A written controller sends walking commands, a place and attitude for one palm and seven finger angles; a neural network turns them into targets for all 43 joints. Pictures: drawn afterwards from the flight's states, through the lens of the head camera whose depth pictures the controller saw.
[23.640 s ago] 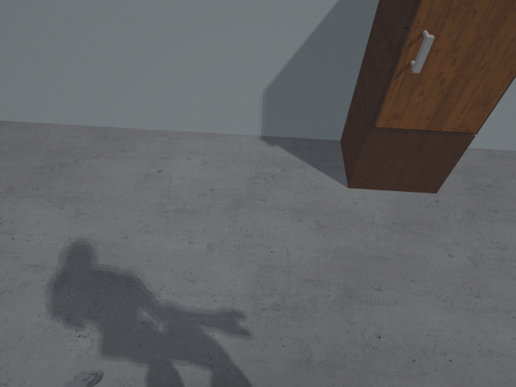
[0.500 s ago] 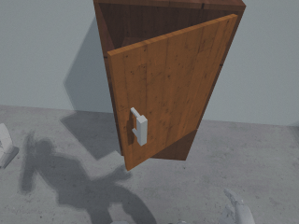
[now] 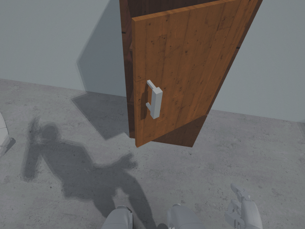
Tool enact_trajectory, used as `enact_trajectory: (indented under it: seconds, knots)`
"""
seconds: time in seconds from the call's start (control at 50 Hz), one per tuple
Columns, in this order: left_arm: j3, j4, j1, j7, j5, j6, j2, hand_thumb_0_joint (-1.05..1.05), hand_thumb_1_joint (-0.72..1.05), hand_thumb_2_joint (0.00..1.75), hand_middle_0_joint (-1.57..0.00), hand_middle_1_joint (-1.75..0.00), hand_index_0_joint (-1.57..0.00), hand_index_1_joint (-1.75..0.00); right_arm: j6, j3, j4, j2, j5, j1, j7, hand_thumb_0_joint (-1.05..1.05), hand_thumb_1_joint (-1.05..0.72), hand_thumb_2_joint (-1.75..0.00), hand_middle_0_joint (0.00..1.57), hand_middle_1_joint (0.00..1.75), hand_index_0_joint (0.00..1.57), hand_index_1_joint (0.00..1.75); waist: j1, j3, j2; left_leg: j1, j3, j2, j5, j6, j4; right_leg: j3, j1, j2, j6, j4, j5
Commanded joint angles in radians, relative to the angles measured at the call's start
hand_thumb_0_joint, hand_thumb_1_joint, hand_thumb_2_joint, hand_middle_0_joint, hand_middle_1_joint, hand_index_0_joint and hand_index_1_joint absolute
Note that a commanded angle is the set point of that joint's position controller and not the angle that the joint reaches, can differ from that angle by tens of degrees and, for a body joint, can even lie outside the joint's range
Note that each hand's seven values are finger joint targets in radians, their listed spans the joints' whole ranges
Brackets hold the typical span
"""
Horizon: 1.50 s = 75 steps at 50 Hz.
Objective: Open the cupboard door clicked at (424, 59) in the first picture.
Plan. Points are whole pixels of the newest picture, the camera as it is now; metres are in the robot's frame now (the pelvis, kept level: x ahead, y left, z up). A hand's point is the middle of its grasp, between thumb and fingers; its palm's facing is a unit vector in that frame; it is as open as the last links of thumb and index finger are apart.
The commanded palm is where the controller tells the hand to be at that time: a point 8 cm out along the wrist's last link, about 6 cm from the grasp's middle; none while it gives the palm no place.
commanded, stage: step back with the hand held close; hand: left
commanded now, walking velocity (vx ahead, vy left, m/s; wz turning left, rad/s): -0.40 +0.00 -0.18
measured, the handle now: (152, 99) +0.49 +0.02 +0.03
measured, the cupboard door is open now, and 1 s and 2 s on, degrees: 39 39 39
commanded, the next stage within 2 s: stop stepping back and stand still in 0.02 s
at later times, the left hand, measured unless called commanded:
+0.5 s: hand out of the picture +0.14 +0.24 +0.20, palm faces +0.31 -0.83 -0.46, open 7.5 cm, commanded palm +0.06 +0.29 +0.21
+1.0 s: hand (5, 224) +0.11 +0.20 +0.20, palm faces +0.29 -0.83 -0.47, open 7.5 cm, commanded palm +0.06 +0.26 +0.21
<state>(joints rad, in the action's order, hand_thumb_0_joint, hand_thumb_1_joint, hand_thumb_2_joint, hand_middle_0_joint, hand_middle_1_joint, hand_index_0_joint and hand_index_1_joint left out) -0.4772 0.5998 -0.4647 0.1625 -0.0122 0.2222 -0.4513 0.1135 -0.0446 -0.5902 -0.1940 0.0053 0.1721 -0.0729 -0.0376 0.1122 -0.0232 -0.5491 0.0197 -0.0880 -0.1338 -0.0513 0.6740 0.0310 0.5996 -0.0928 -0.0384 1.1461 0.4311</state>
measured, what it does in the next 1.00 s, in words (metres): walks backwards: right foot, then left foot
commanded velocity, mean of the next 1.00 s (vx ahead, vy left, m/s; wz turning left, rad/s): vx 0.10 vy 0.04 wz -0.02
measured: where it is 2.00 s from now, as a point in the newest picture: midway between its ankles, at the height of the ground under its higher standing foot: outside the picture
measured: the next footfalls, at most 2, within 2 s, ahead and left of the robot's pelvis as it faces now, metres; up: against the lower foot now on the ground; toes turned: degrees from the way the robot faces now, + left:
right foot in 0.16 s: -0.08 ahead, -0.14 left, +0.00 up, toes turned +1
left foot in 0.34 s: -0.01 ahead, +0.11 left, +0.00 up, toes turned -1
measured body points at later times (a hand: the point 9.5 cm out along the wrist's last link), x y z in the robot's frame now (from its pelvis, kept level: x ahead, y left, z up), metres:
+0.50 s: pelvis -0.11 +0.01 +0.03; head -0.09 +0.03 +0.48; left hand +0.11 +0.28 +0.22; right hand +0.04 -0.23 -0.03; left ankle -0.05 +0.11 -0.71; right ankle -0.13 -0.09 -0.67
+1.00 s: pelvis -0.13 -0.01 +0.03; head -0.13 -0.02 +0.48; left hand +0.09 +0.24 +0.22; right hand -0.03 -0.29 -0.06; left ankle -0.07 +0.11 -0.71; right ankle -0.17 -0.07 -0.71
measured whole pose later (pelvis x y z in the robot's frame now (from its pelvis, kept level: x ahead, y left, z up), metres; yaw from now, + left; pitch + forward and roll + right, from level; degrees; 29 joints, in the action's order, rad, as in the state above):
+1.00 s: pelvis -0.13 -0.01 +0.03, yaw -10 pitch -1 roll +1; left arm -0.40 0.44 -0.55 0.16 -0.02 0.26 -0.38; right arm 0.14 -0.03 -0.65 -0.24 0.00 0.26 -0.07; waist -0.01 0.00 0.00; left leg -0.27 0.07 -0.04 -0.16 -0.03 0.49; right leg -0.05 0.16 -0.06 0.09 0.47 0.30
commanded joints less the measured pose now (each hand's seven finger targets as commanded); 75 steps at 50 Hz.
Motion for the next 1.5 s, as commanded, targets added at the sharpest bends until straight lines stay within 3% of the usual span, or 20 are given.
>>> enact_trajectory:
  seconds: [0.0,0.1,0.12,0.14,0.22,0.28,0.34,0.36,0.44,0.54,0.58,0.62,0.76,0.86,1.04,1.06,1.12,1.2,1.3,1.48]
  knots:
    - [-0.136,0.145,-0.063,0.051,-0.047,0.035,-0.128,0.0,0.9,0.9,-0.2,-0.3,-0.2,-0.3,0.088,-0.075,0.1,-0.126,-0.02,-0.114,0.031,0.0,-0.9,-0.9,0.2,0.3,0.2,0.3,0.053,-0.267,-0.247,0.046,-0.116,-0.228,-0.401,-0.055,-0.398,-0.057,-0.231,0.013,0.011,0.193,0.104]
    - [-0.107,0.107,0.023,0.015,-0.06,0.051,-0.149,0.0,0.9,0.9,-0.2,-0.3,-0.2,-0.3,0.075,-0.034,0.091,-0.103,-0.015,-0.094,0.027,0.0,-0.9,-0.9,0.2,0.3,0.2,0.3,0.048,-0.137,-0.084,0.108,0.055,-0.146,-0.401,0.097,-0.234,-0.009,-0.257,0.115,0.111,-0.695,0.218]
    - [-0.108,0.134,0.044,0.004,-0.037,0.081,-0.19,0.0,0.9,0.9,-0.2,-0.3,-0.2,-0.3,0.083,-0.034,0.087,-0.083,-0.023,-0.067,0.032,0.0,-0.9,-0.9,0.2,0.3,0.2,0.3,0.05,-0.093,0.213,0.217,0.105,0.009,-0.335,0.141,0.193,0.395,0.026,0.325,0.206,-0.977,0.319]
    - [-0.131,0.196,0.131,0.021,-0.011,0.109,-0.262,0.0,0.9,0.9,-0.2,-0.3,-0.2,-0.3,0.094,-0.019,0.076,-0.102,0.006,-0.075,0.04,0.0,-0.9,-0.9,0.2,0.3,0.2,0.3,0.061,-0.083,0.274,0.13,0.032,0.071,-0.313,0.138,0.508,0.64,0.112,0.511,0.285,-1.066,0.046]
    - [-0.06,0.123,0.199,0.025,-0.001,0.05,-0.167,0.0,0.9,0.9,-0.2,-0.3,-0.2,-0.3,0.091,0.01,0.097,-0.1,-0.01,-0.073,-0.007,0.0,-0.9,-0.9,0.2,0.3,0.2,0.3,0.032,-0.146,0.315,0.097,-0.034,0.044,-0.301,0.078,0.258,0.236,-0.301,0.338,0.181,-0.703,-0.782]
    - [-0.041,0.091,0.145,0.02,-0.002,0.033,-0.114,0.0,0.9,0.9,-0.2,-0.3,-0.2,-0.3,0.087,0.02,0.089,-0.109,-0.008,-0.036,-0.027,0.0,-0.9,-0.9,0.2,0.3,0.2,0.3,0.013,-0.26,-0.061,0.42,0.032,0.08,0.049,0.055,-0.273,0.097,-0.355,0.194,0.07,-0.537,-0.596]
    - [-0.068,0.059,0.026,0.025,-0.013,0.048,-0.124,0.0,0.9,0.9,-0.2,-0.3,-0.2,-0.3,0.112,-0.003,0.128,-0.133,-0.013,-0.011,-0.004,0.0,-0.9,-0.9,0.2,0.3,0.2,0.3,0.044,-0.291,-0.169,0.637,-0.245,-0.185,0.561,-0.012,-0.302,-0.029,-0.115,0.057,0.014,-0.34,0.06]
    - [-0.077,0.126,0.022,0.016,-0.031,0.047,-0.141,0.0,0.9,0.9,-0.2,-0.3,-0.2,-0.3,0.109,0.003,0.106,-0.111,-0.001,-0.004,0.003,0.0,-0.9,-0.9,0.2,0.3,0.2,0.3,0.011,-0.298,-0.29,0.605,-0.334,-0.213,0.486,0.011,-0.378,-0.031,-0.102,0.061,0.004,-0.23,0.104]
    - [-0.103,0.181,-0.176,0.013,-0.024,0.043,-0.155,0.0,0.9,0.9,-0.2,-0.3,-0.2,-0.3,0.107,0.004,0.116,-0.119,-0.004,-0.032,0.025,0.0,-0.9,-0.9,0.2,0.3,0.2,0.3,0.028,-0.23,-0.133,0.317,-0.163,-0.174,-0.147,-0.074,-0.453,-0.068,-0.268,0.085,0.019,-0.298,-0.035]
    - [-0.132,0.087,-0.137,0.03,-0.02,0.026,-0.185,0.0,0.9,0.9,-0.2,-0.3,-0.2,-0.3,0.06,0.006,0.124,-0.133,0.009,-0.05,-0.011,0.0,-0.9,-0.9,0.2,0.3,0.2,0.3,0.026,-0.157,-0.226,0.042,-0.072,-0.126,-0.584,-0.027,-0.486,-0.191,-0.548,0.048,0.063,-0.563,0.034]
    - [-0.114,0.049,-0.112,0.027,-0.013,0.016,-0.171,0.0,0.9,0.9,-0.2,-0.3,-0.2,-0.3,0.042,-0.001,0.119,-0.125,0.012,-0.04,-0.016,0.0,-0.9,-0.9,0.2,0.3,0.2,0.3,0.03,-0.149,-0.052,-0.005,0.001,-0.036,-0.478,0.002,-0.192,-0.053,-0.591,0.126,0.107,-0.79,0.038]
    - [-0.155,0.067,-0.008,0.024,-0.026,0.031,-0.247,0.0,0.9,0.9,-0.2,-0.3,-0.2,-0.3,0.044,-0.002,0.116,-0.137,0.015,-0.042,-0.01,0.0,-0.9,-0.9,0.2,0.3,0.2,0.3,0.042,-0.101,0.25,-0.172,0.007,0.068,-0.305,0.051,0.357,0.512,-0.465,0.485,0.277,-1.015,0.01]
    - [-0.028,-0.078,0.063,0.014,0.003,0.086,-0.127,0.0,0.9,0.9,-0.2,-0.3,-0.2,-0.3,0.071,-0.004,0.051,-0.123,-0.005,-0.033,-0.014,0.0,-0.9,-0.9,0.2,0.3,0.2,0.3,0.026,-0.097,0.105,-0.013,0.037,0.043,-0.111,0.05,0.246,0.109,-0.425,0.336,0.13,-0.858,-0.499]
    - [-0.082,0.007,-0.008,0.026,-0.006,0.096,-0.154,0.0,0.9,0.9,-0.2,-0.3,-0.2,-0.3,0.084,-0.003,0.084,-0.11,-0.001,-0.045,-0.008,0.0,-0.9,-0.9,0.2,0.3,0.2,0.3,0.066,-0.165,0.165,0.131,0.092,0.076,-0.109,0.028,-0.049,0.122,-0.505,0.324,0.093,-0.84,-0.517]
    - [-0.083,-0.012,-0.058,0.004,-0.022,0.072,-0.136,0.0,0.9,0.9,-0.2,-0.3,-0.2,-0.3,0.06,-0.005,0.107,-0.135,-0.01,-0.023,0.0,0.0,-0.9,-0.9,0.2,0.3,0.2,0.3,0.039,-0.216,-0.089,0.408,-0.014,-0.01,0.238,0.004,-0.201,0.077,-0.408,0.172,0.027,-0.731,-0.524]
    - [0.347,-0.714,0.014,-0.141,0.075,-0.115,0.018,0.0,0.9,0.9,-0.2,-0.3,-0.2,-0.3,0.062,-0.041,-0.11,-0.317,0.001,-0.071,0.084,0.0,-0.9,-0.9,0.2,0.3,0.2,0.3,-0.001,-0.166,-0.083,0.283,-0.053,-0.028,0.351,-0.002,-0.089,-0.008,-0.345,0.228,0.058,-0.568,-0.642]
    - [0.368,-0.841,0.069,-0.166,0.05,-0.215,0.108,0.0,0.9,0.9,-0.2,-0.3,-0.2,-0.3,-0.039,-0.005,-0.105,-0.218,0.013,-0.012,0.073,0.0,-0.9,-0.9,0.2,0.3,0.2,0.3,0.05,-0.186,0.051,0.166,-0.152,-0.076,0.106,-0.048,-0.18,-0.021,-0.361,0.167,0.069,-0.568,-0.221]
    - [0.387,-1.087,0.212,-0.165,0.047,-0.203,0.036,0.0,0.9,0.9,-0.2,-0.3,-0.2,-0.3,-0.076,0.009,-0.162,-0.208,0.022,-0.04,0.07,0.0,-0.9,-0.9,0.2,0.3,0.2,0.3,0.031,-0.146,0.274,0.259,-0.079,0.033,0.053,0.01,-0.113,0.09,-0.33,0.273,0.124,-0.757,-0.331]
    - [0.44,-1.391,0.229,-0.144,0.03,-0.225,0.092,0.0,0.9,0.9,-0.2,-0.3,-0.2,-0.3,-0.109,0.043,-0.293,-0.159,0.028,-0.031,0.067,0.0,-0.9,-0.9,0.2,0.3,0.2,0.3,0.038,-0.096,-0.081,0.289,-0.157,-0.023,0.05,-0.004,-0.313,0.019,-0.391,0.188,0.076,-0.746,-0.18]
    - [0.454,-1.692,0.115,-0.14,0.022,-0.216,0.162,0.0,0.9,0.9,-0.2,-0.3,-0.2,-0.3,-0.112,0.036,-0.463,-0.104,0.013,0.081,0.04,0.0,-0.9,-0.9,0.2,0.3,0.2,0.3,0.034,-0.127,-0.064,0.362,-0.159,-0.021,-0.053,0.002,-0.38,-0.018,-0.455,0.194,0.086,-0.823,-0.198]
